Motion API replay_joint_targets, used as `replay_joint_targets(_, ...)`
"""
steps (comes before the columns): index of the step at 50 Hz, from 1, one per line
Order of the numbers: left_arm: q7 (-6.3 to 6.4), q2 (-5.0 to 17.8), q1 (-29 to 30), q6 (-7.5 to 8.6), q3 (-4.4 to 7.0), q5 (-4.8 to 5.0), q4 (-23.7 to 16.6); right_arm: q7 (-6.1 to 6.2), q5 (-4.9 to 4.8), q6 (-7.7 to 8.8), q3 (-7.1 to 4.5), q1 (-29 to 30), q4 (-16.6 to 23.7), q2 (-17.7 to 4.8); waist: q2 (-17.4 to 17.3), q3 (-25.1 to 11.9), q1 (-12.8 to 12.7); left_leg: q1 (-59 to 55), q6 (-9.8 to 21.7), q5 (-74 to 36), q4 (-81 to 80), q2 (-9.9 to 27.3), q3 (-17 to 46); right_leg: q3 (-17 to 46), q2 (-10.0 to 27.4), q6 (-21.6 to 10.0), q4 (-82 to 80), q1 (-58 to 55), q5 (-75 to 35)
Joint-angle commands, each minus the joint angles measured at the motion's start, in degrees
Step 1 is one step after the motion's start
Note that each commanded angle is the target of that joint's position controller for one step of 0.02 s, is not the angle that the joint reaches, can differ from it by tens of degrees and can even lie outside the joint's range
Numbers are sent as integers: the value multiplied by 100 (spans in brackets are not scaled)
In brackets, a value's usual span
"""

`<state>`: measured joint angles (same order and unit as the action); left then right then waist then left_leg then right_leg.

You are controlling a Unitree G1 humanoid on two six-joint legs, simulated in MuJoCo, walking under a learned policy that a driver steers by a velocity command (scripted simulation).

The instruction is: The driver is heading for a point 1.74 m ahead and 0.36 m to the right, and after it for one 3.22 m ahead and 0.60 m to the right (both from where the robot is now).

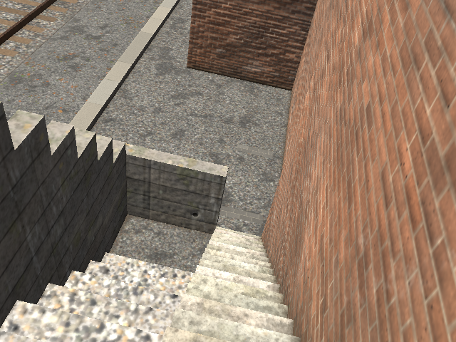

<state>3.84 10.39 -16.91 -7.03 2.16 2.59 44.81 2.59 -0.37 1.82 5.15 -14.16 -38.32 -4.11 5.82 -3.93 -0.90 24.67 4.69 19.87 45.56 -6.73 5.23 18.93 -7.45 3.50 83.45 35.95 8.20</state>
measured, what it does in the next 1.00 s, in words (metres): climbs, turning right: right foot, then left foot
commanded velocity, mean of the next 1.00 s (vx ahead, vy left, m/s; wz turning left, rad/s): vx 0.00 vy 0.00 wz -0.27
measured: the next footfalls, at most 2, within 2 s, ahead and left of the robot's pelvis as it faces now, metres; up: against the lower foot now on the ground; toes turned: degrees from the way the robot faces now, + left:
right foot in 0.24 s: +0.01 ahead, -0.14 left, +0.00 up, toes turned -2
left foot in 0.80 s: +0.07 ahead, +0.17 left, +0.00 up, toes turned -24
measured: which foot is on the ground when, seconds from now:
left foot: down 0.00-0.24, up 0.26-0.78, down 0.80-1.00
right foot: up 0.00-0.22, down 0.24-1.00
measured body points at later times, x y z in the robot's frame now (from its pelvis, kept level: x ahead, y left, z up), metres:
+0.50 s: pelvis -0.02 -0.05 +0.01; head -0.03 -0.11 +0.46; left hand +0.13 +0.15 -0.08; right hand +0.10 -0.33 -0.11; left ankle +0.04 +0.13 -0.55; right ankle -0.03 -0.13 -0.71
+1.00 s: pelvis +0.02 +0.02 +0.03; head +0.03 +0.00 +0.48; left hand +0.21 +0.17 -0.10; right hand -0.06 -0.19 -0.13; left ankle +0.03 +0.18 -0.71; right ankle -0.03 -0.13 -0.71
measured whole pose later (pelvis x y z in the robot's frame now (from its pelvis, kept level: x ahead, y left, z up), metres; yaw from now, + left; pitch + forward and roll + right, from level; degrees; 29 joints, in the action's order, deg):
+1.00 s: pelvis +0.02 +0.02 +0.03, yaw -16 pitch +0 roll +1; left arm 1.7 7.9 -5.4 -4.7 -3.0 0.6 52.1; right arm -0.7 0.9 -1.7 1.4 -24.5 -49.2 -10.7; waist -0.8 1.7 3.4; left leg 7.6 -2.7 16.7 24.5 -1.0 7.9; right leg 15.7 -1.7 2.5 29.2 12.0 16.9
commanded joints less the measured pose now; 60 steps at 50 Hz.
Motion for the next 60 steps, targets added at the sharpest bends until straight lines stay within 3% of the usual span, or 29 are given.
replay_joint_targets(1, 20, 304, 593, 55, 49, 31, -671, 60, -59, 2, -315, -198, 302, -813, -1272, 407, 279, -1580, -198, -323, -1974, 1628, 2410, 641, 171, -44, -1013, 1426, 474)
replay_joint_targets(3, 7, 354, 321, -10, 58, 13, -734, 79, 4, -172, -439, 245, 461, -1144, -1576, 155, 51, -906, -112, 206, -2398, 1476, 1995, -19, 28, -143, -1402, 163, 1138)
replay_joint_targets(5, -142, 613, 138, 39, 52, -139, -802, 3, -83, -212, -590, 901, 774, -1487, -1871, 329, -123, -374, 124, 994, -3026, 1432, 1613, -971, 99, -376, -2293, -612, 1864)
replay_joint_targets(8, -329, 823, -61, 287, 144, -89, -658, 49, -53, -334, -690, 1026, 811, -1515, -1476, 610, 49, -851, 540, 107, -2910, 1512, 1229, -1447, 262, -720, -3479, -1000, 2040)
replay_joint_targets(9, -420, 689, -259, 328, 120, -101, -552, 41, -43, -364, -686, 1049, 844, -1447, -1285, 392, 67, -1018, 638, -361, -2684, 1654, 1206, -1505, 355, -775, -3618, -1316, 1650)
replay_joint_targets(10, -460, 444, -97, 379, 35, -46, -624, 46, -201, -429, -661, 816, 780, -1278, -1251, 500, 261, -1668, 585, -256, -2528, 1759, 1212, -1226, 540, -999, -5000, -957, 1998)
replay_joint_targets(11, -448, 339, -561, 400, 30, -161, -444, 64, -245, -506, -694, 860, 793, -1317, -1208, 371, 106, -1557, 469, 314, -2148, 1626, 1030, -1450, 384, -1120, -5543, -1617, 1779)
replay_joint_targets(12, -441, 359, -977, 435, 76, -238, -302, 45, -269, -525, -711, 953, 848, -1216, -788, 330, -73, -719, 175, 1148, -1274, 1270, 570, -1126, 394, -1259, -5863, -2531, 1493)
replay_joint_targets(13, -426, 634, -1768, 482, 174, -271, -119, 0, -127, -473, -661, 1653, 1082, -883, 146, 580, -668, 1749, -203, 1258, 750, 505, -463, 163, 963, -1403, -5462, -3634, 1188)
replay_joint_targets(14, -384, 1279, -986, 517, 212, -373, -584, -16, -284, -376, -716, 1666, 1330, -925, 1173, 760, -273, 3022, -562, 2235, 1851, -26, -188, 3477, 2162, -2095, -7032, -3209, 2641)
replay_joint_targets(15, -253, 895, -361, 474, -31, -547, -796, -82, -330, -385, -846, 1501, 1034, -1151, 54, 671, -261, 2916, -747, 1467, 2144, 483, 1131, 3347, 2278, -2112, -6639, -3229, 1943)
replay_joint_targets(16, -196, 815, 90, 387, -114, -466, -760, -161, -302, -477, -809, 1191, 924, -1048, -101, 543, 36, 2586, -907, 958, 2506, 502, 890, 2481, 2151, -2084, -6046, -3006, 737)
replay_joint_targets(18, -178, 808, 587, 198, -219, -216, -863, -213, -16, -607, -876, 1022, 777, -1203, -495, 152, 163, 2003, -1166, -122, 3718, 371, 347, 1451, 1748, -1665, -5144, -2557, -1213)
replay_joint_targets(21, -193, 929, 657, 114, -332, -251, -888, -190, -88, -765, -866, 1050, 896, -1179, -299, -58, 7, 1966, -1445, -528, 5327, 36, -28, 985, 1456, -1302, -4882, -2285, -2691)
replay_joint_targets(22, -204, 756, 458, 44, -368, -159, -793, -129, -118, -838, -810, 1051, 1028, -1085, -25, 129, -4, 2293, -1403, -135, 4798, 3, 168, 705, 1213, -1228, -4976, -2454, -2136)
replay_joint_targets(24, -151, 561, 175, 11, -423, -215, -646, -92, -76, -876, -739, 1067, 1031, -949, 95, 247, -136, 2542, -1343, -257, 4041, 48, 272, 623, 1080, -1056, -4899, -2847, -1731)
replay_joint_targets(26, -24, 485, 266, 82, -474, -339, -493, -120, -105, -811, -783, 752, 825, -949, 139, 28, -100, 2235, -1310, -932, 4144, 210, 628, 859, 1272, -1010, -4711, -2844, -1973)
replay_joint_targets(28, 45, 533, 453, 132, -491, -357, -425, -128, -184, -754, -809, 501, 763, -995, 208, 16, 23, 2136, -1288, -1011, 4022, 196, 942, 1027, 1511, -1084, -4688, -2611, -2177)
replay_joint_targets(32, 20, 431, 851, 209, -575, -340, -290, -81, -138, -724, -814, 221, 594, -1012, 240, 121, 179, 1320, -1302, -970, 3414, 313, 862, 1002, 1561, -1138, -4844, -1938, -1667)
replay_joint_targets(35, -110, 492, 1511, 323, -587, -359, -342, -83, -86, -707, -815, 8, 409, -1014, 306, 328, 465, 303, -1316, -710, 2700, 424, 669, 1110, 1462, -1162, -5134, -1241, -1337)
replay_joint_targets(36, -183, 425, 1636, 264, -573, -212, -340, -104, -50, -758, -725, -69, 421, -905, 651, 517, 570, 61, -1200, 112, 953, 523, 419, 720, 1174, -982, -5541, -1427, -523)
replay_joint_targets(39, -356, 188, 1285, 430, -530, -334, 50, -257, 115, -687, -621, -641, -171, -836, 828, 847, 496, -1818, -1027, -43, -1049, 624, 150, 764, 931, -876, -6437, -816, 1619)
replay_joint_targets(40, -372, 147, 1249, 533, -526, -300, 146, -295, 155, -658, -622, -771, -223, -882, 538, 988, 626, -2065, -942, -436, -1727, 703, 277, 696, 799, -838, -6238, -813, 1567)
replay_joint_targets(42, -423, 306, 1004, 630, -362, -131, 287, -335, 67, -562, -682, -903, -461, -1264, -110, 676, 250, -2128, -681, -1078, -1916, 800, 362, 317, 592, -699, -5709, -1527, 169)
replay_joint_targets(44, -252, 381, 1278, 338, -336, -93, 344, -404, 144, -464, -578, -704, -536, -1066, -61, 841, 335, -1107, -611, -640, -2574, 698, 546, -178, 553, -788, -5890, -2185, 1062)
replay_joint_targets(46, -137, 37, 1389, 147, -451, -180, 332, -407, 127, -308, -452, -757, -751, -910, -397, 692, 192, -1326, -667, -1396, -2442, 553, 312, -270, 571, -740, -5835, -2316, 351)
replay_joint_targets(53, -176, 309, 1082, 379, -435, -201, 643, -173, 112, -198, -381, -1253, -833, -1237, -1011, 352, 310, -2156, -615, -2434, -2948, 878, 695, -458, 811, -222, -6234, -2614, -358)
replay_joint_targets(54, -183, 403, 945, 374, -415, -114, 725, -195, 123, -140, -373, -1415, -875, -1276, -873, 235, 313, -2331, -573, -2184, -3039, 980, 796, -450, 826, -179, -6312, -2668, -226)
replay_joint_targets(60, -115, 684, 736, 539, -367, -68, 870, -179, 40, -96, -364, -1319, -1177, -1376, -903, 159, 309, -2680, -472, -3472, -3162, 1067, 733, -587, 1031, 93, -6519, -2771, -1111)
Velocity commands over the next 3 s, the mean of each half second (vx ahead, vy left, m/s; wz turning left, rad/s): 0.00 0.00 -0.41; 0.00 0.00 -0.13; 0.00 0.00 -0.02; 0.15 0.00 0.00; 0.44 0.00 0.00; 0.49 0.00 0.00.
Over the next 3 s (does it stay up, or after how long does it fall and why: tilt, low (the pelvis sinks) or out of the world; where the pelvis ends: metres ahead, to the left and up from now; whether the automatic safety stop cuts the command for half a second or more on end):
stays up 0.30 -0.05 -0.18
